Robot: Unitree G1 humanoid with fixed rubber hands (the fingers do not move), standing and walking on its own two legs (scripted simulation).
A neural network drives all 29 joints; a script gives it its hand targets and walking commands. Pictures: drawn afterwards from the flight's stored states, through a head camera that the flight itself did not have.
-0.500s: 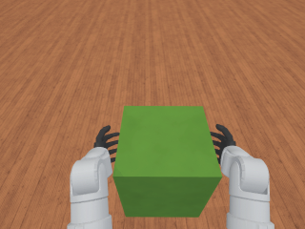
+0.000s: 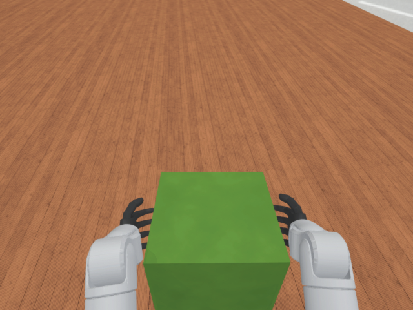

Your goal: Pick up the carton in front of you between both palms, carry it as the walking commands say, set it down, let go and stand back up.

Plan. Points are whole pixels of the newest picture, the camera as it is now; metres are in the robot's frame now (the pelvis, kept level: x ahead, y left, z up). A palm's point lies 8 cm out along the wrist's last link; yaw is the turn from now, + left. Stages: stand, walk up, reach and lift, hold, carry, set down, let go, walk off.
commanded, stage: carry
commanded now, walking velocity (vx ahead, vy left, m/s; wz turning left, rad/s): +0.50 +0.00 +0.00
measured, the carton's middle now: (212, 250) +0.27 +0.00 -0.01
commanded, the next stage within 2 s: none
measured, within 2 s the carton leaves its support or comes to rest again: neither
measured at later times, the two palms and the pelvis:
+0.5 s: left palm (163, 122) +0.57 +0.12 +0.09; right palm (274, 119) +0.59 -0.18 +0.09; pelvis +0.31 -0.05 +0.01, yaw +4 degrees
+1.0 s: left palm (157, 77) +0.91 +0.17 +0.06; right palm (238, 75) +0.91 -0.13 +0.06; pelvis +0.65 +0.02 +0.00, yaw +0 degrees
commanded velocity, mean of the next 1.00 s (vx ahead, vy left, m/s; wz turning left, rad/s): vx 0.48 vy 0.00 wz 0.00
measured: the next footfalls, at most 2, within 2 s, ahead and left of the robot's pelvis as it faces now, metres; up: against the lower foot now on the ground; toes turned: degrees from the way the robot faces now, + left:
right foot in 0.36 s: +0.40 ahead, -0.13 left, +0.00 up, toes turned -10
left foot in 0.86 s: +0.74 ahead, +0.11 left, +0.00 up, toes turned +13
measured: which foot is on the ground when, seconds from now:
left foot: down 0.00-0.36, up 0.38-0.84, down 0.86-1.00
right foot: up 0.00-0.34, down 0.36-0.88, up 0.90-1.00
